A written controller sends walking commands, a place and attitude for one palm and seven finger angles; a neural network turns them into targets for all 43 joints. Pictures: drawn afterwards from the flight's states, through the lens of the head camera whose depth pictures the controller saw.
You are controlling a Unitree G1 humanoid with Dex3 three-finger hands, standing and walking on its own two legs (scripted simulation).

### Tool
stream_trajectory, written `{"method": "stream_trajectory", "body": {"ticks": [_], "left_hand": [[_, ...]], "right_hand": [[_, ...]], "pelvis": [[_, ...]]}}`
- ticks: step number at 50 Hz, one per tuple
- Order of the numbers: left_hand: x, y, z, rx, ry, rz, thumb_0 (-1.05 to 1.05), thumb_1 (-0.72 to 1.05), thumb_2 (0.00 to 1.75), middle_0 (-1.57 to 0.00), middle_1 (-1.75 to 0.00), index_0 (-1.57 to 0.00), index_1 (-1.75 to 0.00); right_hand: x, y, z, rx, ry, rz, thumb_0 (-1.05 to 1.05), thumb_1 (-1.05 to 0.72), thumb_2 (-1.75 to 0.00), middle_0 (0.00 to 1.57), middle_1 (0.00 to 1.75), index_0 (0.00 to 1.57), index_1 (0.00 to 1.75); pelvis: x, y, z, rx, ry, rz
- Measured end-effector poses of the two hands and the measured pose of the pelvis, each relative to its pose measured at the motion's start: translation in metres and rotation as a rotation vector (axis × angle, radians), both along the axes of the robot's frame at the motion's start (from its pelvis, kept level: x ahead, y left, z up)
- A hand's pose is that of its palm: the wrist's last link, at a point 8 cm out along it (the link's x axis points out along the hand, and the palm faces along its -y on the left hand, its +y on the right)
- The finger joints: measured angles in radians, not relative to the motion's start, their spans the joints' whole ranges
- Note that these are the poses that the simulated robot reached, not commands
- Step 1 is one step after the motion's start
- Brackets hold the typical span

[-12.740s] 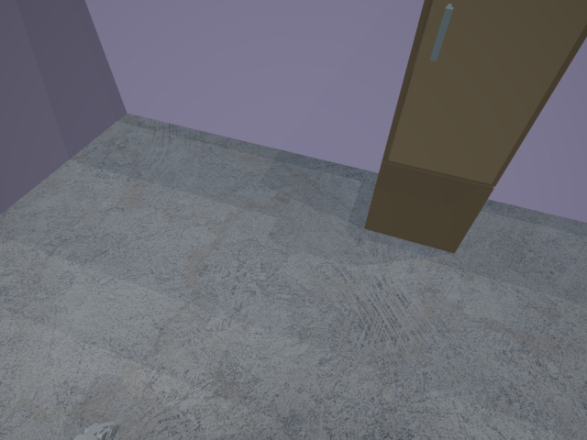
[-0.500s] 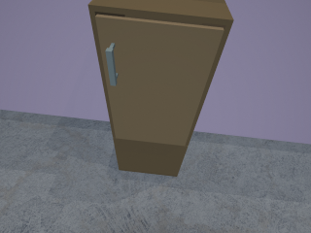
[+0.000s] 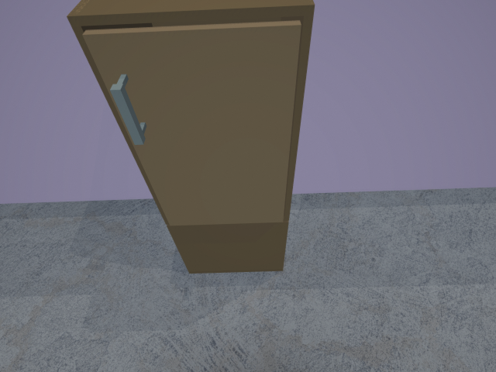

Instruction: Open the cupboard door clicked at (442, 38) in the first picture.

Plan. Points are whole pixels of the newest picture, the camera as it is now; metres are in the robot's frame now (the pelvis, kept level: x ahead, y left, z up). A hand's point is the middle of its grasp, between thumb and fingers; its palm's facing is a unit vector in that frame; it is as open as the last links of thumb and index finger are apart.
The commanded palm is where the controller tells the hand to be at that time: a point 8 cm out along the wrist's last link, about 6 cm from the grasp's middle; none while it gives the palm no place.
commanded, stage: look again from close up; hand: left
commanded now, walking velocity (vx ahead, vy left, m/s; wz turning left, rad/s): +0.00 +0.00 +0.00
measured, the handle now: (131, 110) +0.55 +0.23 +0.13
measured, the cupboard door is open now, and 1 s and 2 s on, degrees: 0 0 0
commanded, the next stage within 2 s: raise the hand with hooked fingers in 0.30 s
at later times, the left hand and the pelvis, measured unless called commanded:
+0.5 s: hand out of the picture +0.10 +0.17 -0.10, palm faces +0.24 -0.95 -0.22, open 7.4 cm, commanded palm +0.11 +0.22 -0.04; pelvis +0.01 -0.03 +0.01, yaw +1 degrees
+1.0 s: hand (99, 360) +0.15 +0.21 +0.02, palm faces +0.08 -1.00 -0.06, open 9.7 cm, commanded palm +0.14 +0.26 +0.02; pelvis -0.06 +0.01 -0.05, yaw +4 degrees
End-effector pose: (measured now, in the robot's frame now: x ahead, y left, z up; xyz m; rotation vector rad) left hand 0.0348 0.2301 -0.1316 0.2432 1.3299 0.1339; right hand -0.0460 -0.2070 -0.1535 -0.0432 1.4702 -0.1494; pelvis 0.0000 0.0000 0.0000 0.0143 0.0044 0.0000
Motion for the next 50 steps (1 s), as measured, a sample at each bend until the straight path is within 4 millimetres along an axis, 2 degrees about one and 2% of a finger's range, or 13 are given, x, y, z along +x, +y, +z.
{"method": "stream_trajectory", "body": {"ticks": [8, 14, 21, 23, 27, 30, 33, 35, 38, 41, 43, 46, 50], "left_hand": [[0.017, -0.012, 0.011, 0.011, -0.075, 0.049, 0.0, 0.93, 0.9, -0.2, -0.3, -0.2, -0.3], [0.011, -0.019, 0.014, 0.014, -0.058, 0.069, 0.0, 0.92, 0.9, -0.2, -0.3, -0.2, -0.3], [-0.009, -0.028, 0.011, 0.001, -0.013, 0.097, 0.0, 0.91, 0.9, -0.2, -0.3, -0.2, -0.3], [0.01, -0.025, 0.026, -0.013, -0.182, 0.165, 0.01, 0.92, 0.9, -0.2, -0.3, -0.2, -0.3], [0.078, -0.014, 0.098, 0.016, -0.69, 0.179, 0.02, 0.89, 0.88, -0.21, -0.32, -0.2, -0.32], [0.123, -0.009, 0.149, -0.009, -1.026, 0.098, 0.01, 0.85, 0.87, -0.21, -0.34, -0.2, -0.35], [0.142, -0.009, 0.17, -0.08, -1.27, -0.008, 0.01, 0.79, 0.84, -0.21, -0.37, -0.21, -0.38], [0.138, -0.01, 0.165, -0.153, -1.35, -0.085, 0.0, 0.75, 0.83, -0.21, -0.4, -0.21, -0.41], [0.115, -0.011, 0.141, -0.248, -1.323, -0.163, 0.0, 0.68, 0.8, -0.21, -0.44, -0.21, -0.45], [0.086, -0.001, 0.115, -0.286, -1.227, -0.119, 0.0, 0.61, 0.77, -0.22, -0.48, -0.22, -0.49], [0.072, 0.01, 0.106, -0.258, -1.199, -0.061, 0.01, 0.56, 0.75, -0.23, -0.51, -0.23, -0.52], [0.069, 0.026, 0.116, -0.178, -1.256, -0.032, 0.01, 0.49, 0.72, -0.23, -0.56, -0.23, -0.56], [0.089, 0.032, 0.149, -0.139, -1.406, -0.122, 0.01, 0.39, 0.68, -0.24, -0.62, -0.23, -0.62]], "right_hand": [[0.056, -0.012, -0.002, -0.003, -0.109, 0.061, 0.02, -0.92, -0.9, 0.2, 0.29, 0.2, 0.3], [0.074, -0.031, 0.002, -0.023, -0.129, 0.077, 0.02, -0.93, -0.9, 0.2, 0.29, 0.2, 0.3], [0.079, -0.042, 0.008, -0.039, -0.114, 0.091, 0.01, -0.91, -0.9, 0.2, 0.29, 0.2, 0.3], [0.089, -0.047, 0.016, -0.075, -0.204, 0.099, 0.01, -0.91, -0.9, 0.2, 0.29, 0.2, 0.3], [0.131, -0.058, 0.033, -0.148, -0.476, 0.108, 0.02, -0.91, -0.9, 0.2, 0.29, 0.2, 0.3], [0.169, -0.062, 0.05, -0.179, -0.683, 0.118, 0.02, -0.9, -0.9, 0.2, 0.29, 0.2, 0.3], [0.2, -0.063, 0.071, -0.195, -0.852, 0.148, 0.02, -0.9, -0.9, 0.2, 0.29, 0.2, 0.3], [0.215, -0.061, 0.083, -0.202, -0.938, 0.184, 0.02, -0.9, -0.9, 0.2, 0.29, 0.2, 0.3], [0.229, -0.056, 0.095, -0.214, -1.028, 0.237, 0.02, -0.9, -0.9, 0.2, 0.29, 0.2, 0.3], [0.235, -0.046, 0.1, -0.224, -1.067, 0.271, 0.01, -0.9, -0.9, 0.2, 0.29, 0.2, 0.3], [0.234, -0.036, 0.098, -0.221, -1.069, 0.29, 0.01, -0.9, -0.9, 0.2, 0.29, 0.2, 0.3], [0.226, -0.016, 0.085, -0.199, -1.034, 0.33, 0.01, -0.9, -0.9, 0.2, 0.29, 0.2, 0.3], [0.201, 0.011, 0.06, -0.136, -0.949, 0.351, 0.02, -0.9, -0.9, 0.2, 0.29, 0.2, 0.3]], "pelvis": [[0.015, -0.013, 0.004, 0.001, -0.019, 0.012], [0.019, -0.021, 0.008, 0.006, -0.02, 0.016], [0.019, -0.028, 0.01, 0.001, -0.02, 0.021], [0.016, -0.028, 0.01, 0.002, -0.018, 0.01], [0.008, -0.022, 0.007, -0.003, -0.005, 0.043], [-0.004, -0.019, 0.002, 0.002, 0.033, 0.05], [-0.016, -0.019, -0.009, 0.012, 0.087, 0.038], [-0.025, -0.019, -0.019, 0.013, 0.11, 0.032], [-0.034, -0.016, -0.032, 0.01, 0.127, 0.03], [-0.041, -0.01, -0.041, -0.002, 0.132, 0.038], [-0.045, -0.006, -0.046, -0.015, 0.127, 0.046], [-0.05, 0.0, -0.051, -0.034, 0.121, 0.06], [-0.056, 0.007, -0.054, -0.057, 0.112, 0.073]]}}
